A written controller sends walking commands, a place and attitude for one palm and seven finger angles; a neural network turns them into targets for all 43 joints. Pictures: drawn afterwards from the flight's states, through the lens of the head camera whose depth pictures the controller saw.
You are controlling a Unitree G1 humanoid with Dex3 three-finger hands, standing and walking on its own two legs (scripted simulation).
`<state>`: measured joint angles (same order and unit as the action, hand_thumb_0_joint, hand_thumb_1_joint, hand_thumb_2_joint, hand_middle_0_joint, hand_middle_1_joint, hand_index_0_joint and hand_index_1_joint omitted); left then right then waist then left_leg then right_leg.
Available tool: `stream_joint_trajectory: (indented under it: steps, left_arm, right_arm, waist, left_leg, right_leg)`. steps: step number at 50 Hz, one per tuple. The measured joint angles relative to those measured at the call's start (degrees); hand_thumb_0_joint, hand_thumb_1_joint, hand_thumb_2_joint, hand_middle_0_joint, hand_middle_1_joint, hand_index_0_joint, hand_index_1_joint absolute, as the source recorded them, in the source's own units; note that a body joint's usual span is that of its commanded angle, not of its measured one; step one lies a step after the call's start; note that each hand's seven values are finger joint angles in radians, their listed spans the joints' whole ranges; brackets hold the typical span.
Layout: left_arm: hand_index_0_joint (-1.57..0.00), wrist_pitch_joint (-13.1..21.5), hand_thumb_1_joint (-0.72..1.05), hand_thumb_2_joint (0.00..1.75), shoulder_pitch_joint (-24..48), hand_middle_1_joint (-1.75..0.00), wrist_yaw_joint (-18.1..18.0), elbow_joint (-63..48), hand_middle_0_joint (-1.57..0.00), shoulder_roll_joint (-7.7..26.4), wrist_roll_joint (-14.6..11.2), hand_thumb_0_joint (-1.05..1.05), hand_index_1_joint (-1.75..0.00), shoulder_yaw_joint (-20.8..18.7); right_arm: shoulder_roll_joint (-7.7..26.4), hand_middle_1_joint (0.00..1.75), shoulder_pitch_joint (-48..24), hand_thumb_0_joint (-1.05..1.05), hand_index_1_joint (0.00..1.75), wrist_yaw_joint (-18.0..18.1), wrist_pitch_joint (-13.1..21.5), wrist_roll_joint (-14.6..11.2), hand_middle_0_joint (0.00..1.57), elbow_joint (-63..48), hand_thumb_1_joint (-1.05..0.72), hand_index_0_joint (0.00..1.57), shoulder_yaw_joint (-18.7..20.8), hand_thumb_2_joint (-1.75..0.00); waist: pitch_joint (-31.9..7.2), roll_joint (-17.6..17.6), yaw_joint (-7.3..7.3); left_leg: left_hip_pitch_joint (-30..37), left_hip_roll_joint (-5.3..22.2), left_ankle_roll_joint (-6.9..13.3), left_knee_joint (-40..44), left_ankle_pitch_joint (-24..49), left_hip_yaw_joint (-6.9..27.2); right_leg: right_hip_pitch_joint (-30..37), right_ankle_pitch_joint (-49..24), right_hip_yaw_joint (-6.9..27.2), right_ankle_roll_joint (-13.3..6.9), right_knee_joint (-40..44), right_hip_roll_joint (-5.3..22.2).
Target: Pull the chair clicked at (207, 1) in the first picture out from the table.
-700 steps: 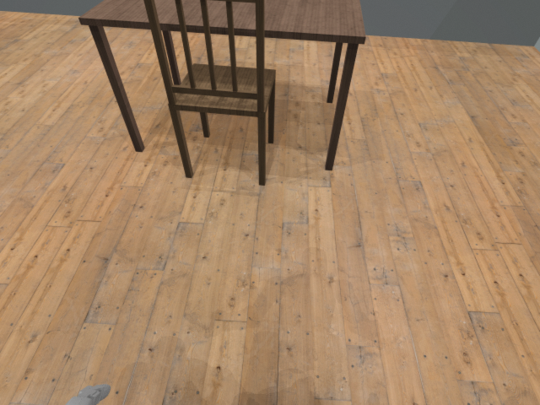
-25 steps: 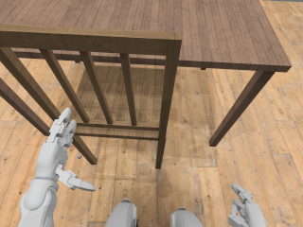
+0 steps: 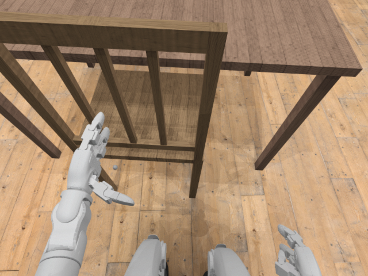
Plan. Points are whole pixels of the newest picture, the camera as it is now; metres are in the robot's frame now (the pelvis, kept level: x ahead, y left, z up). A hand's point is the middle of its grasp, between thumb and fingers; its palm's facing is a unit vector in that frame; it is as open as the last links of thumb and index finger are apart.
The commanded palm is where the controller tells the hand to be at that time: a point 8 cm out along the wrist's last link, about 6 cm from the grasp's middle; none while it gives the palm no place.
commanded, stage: aim the fingers beside a spindle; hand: left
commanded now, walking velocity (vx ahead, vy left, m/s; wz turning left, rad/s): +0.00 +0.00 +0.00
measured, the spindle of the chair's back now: (121, 105) +0.48 +0.17 +0.04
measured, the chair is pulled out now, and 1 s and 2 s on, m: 0.00 0.00 0.00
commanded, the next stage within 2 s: none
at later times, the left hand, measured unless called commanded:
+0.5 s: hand (124, 158) +0.36 +0.14 +0.02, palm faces -0.02 -1.00 -0.07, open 16.9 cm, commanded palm +0.33 +0.20 +0.01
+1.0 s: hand (116, 162) +0.35 +0.16 +0.01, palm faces +0.00 -1.00 -0.08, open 16.9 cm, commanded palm +0.33 +0.20 +0.01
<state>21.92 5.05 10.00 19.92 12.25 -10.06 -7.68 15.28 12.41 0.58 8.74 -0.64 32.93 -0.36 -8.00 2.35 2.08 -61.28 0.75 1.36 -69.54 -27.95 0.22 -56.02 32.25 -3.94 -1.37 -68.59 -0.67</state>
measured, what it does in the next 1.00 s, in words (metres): stands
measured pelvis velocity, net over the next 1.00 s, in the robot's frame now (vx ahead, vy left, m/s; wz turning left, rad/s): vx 0.00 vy -0.01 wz -0.01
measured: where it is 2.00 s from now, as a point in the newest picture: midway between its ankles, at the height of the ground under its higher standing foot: outside the picture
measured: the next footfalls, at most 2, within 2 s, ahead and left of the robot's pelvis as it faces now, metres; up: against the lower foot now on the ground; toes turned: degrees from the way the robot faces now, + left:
none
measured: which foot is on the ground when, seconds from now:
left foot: down 0.00-1.00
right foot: down 0.00-1.00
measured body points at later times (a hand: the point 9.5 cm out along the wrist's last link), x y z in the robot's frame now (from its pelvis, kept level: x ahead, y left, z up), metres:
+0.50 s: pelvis +0.00 -0.01 -0.01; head +0.11 -0.01 +0.42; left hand +0.35 +0.20 +0.02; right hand +0.15 -0.26 -0.12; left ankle +0.05 +0.10 -0.63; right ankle +0.01 -0.11 -0.63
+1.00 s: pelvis +0.00 -0.01 -0.01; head +0.11 -0.01 +0.42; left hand +0.34 +0.21 +0.02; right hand +0.15 -0.27 -0.12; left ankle +0.05 +0.10 -0.63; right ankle +0.01 -0.11 -0.63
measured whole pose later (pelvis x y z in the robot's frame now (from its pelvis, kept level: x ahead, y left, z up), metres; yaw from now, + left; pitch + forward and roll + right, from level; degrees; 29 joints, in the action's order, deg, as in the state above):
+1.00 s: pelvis +0.00 -0.01 -0.01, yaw +0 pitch +21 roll -1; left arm 25.0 8.5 9.1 24.9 13.6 -10.1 -10.5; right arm 15.6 12.2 -0.4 5.0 -0.6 32.6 0.3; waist -8.4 2.3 2.2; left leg -64.6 1.3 0.5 -72.3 -29.0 0.3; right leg -59.8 33.6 -3.9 -2.3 -72.1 -1.3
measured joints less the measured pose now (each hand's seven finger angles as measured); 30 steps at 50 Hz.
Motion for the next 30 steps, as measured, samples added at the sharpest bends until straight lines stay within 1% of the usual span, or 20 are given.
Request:
stream_joint_trajectory:
  steps: [3,9,16,20,23,26,28,30]
  left_arm:
    - [-0.07,0.21,-0.50,0.30,0.41,-0.08,-0.58,0.42,-0.06,-0.19,0.26,-0.02,-0.08,-0.32]
    - [-0.07,2.00,-0.50,0.30,1.79,-0.08,-1.47,1.33,-0.06,0.17,0.46,-0.02,-0.08,-1.21]
    - [-0.06,1.72,-0.50,0.30,4.14,-0.08,-1.02,3.99,-0.06,-0.39,0.78,-0.02,-0.08,0.58]
    - [-0.06,1.84,-0.50,0.30,4.84,-0.08,-2.09,3.94,-0.06,-1.28,1.54,-0.02,-0.08,1.27]
    - [-0.07,2.53,-0.50,0.30,4.92,-0.08,-3.18,3.60,-0.06,-1.30,2.15,-0.02,-0.08,0.41]
    - [-0.07,3.05,-0.50,0.30,5.45,-0.08,-3.59,4.56,-0.06,-0.56,2.19,-0.02,-0.08,-1.11]
    - [-0.07,2.95,-0.50,0.30,5.65,-0.08,-3.32,5.43,-0.06,0.14,1.85,-0.02,-0.08,-1.96]
    - [-0.07,2.61,-0.50,0.30,5.50,-0.08,-2.74,5.91,-0.06,0.60,1.22,-0.02,-0.08,-1.99]
  right_arm:
    - [-0.10,0.30,0.04,0.01,0.30,-0.20,-0.53,0.23,0.20,-0.08,-0.91,0.20,0.08,-0.89]
    - [-0.12,0.30,0.26,0.01,0.30,-0.53,-1.22,0.48,0.20,0.34,-0.91,0.20,0.25,-0.90]
    - [0.25,0.30,0.14,0.01,0.30,-0.66,-1.99,0.29,0.20,0.73,-0.91,0.20,0.50,-0.89]
    - [0.14,0.30,-0.23,0.01,0.30,-0.81,-2.40,0.51,0.20,0.47,-0.91,0.20,0.64,-0.89]
    - [-0.06,0.30,-0.34,0.01,0.30,-1.05,-2.90,0.75,0.20,0.21,-0.91,0.20,0.54,-0.90]
    - [-0.25,0.30,-0.30,0.01,0.30,-1.25,-3.50,0.70,0.20,0.12,-0.91,0.20,0.36,-0.90]
    - [-0.28,0.30,-0.15,0.01,0.30,-1.29,-3.81,0.54,0.20,0.07,-0.91,0.20,0.26,-0.90]
    - [-0.15,0.30,0.10,0.01,0.30,-1.25,-3.95,0.28,0.20,-0.02,-0.91,0.20,0.27,-0.90]
  waist:
    - [0.00,-0.09,0.14]
    - [-0.08,-0.23,0.06]
    - [-0.33,0.10,-0.09]
    - [-0.12,0.06,0.18]
    - [-0.20,-0.08,0.35]
    - [-0.34,-0.24,0.34]
    - [-0.47,-0.23,0.27]
    - [-0.52,-0.02,0.13]
  left_leg:
    - [-0.44,0.11,0.01,-0.34,-0.19,-0.20]
    - [-1.38,0.18,-0.09,-1.19,-0.58,-0.16]
    - [-2.79,0.04,-0.14,-2.18,-0.78,0.12]
    - [-3.32,0.13,-0.18,-2.56,-0.84,-0.08]
    - [-3.41,0.31,-0.26,-2.61,-0.87,-0.34]
    - [-3.35,0.42,-0.38,-2.58,-0.89,-0.48]
    - [-3.36,0.46,-0.48,-2.57,-0.89,-0.45]
    - [-3.36,0.43,-0.55,-2.55,-0.87,-0.28]
  right_leg:
    - [-0.56,0.15,0.20,0.00,-0.41,-0.09]
    - [-1.52,0.58,0.18,-0.11,-1.33,-0.14]
    - [-2.78,0.94,-0.11,-0.18,-2.33,-0.01]
    - [-3.49,1.02,0.08,-0.24,-2.90,-0.07]
    - [-3.83,1.03,0.36,-0.33,-3.17,-0.21]
    - [-3.95,1.08,0.51,-0.47,-3.36,-0.32]
    - [-4.01,1.12,0.48,-0.57,-3.42,-0.36]
    - [-3.93,1.15,0.31,-0.65,-3.37,-0.35]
